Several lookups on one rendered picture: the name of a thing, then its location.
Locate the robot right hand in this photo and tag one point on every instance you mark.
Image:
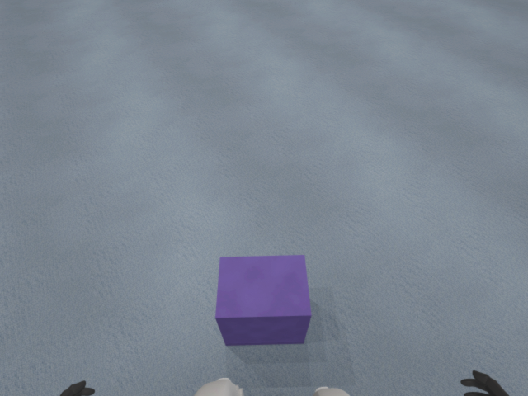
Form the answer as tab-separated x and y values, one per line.
484	382

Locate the carton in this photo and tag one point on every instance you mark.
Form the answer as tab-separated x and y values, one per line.
263	300

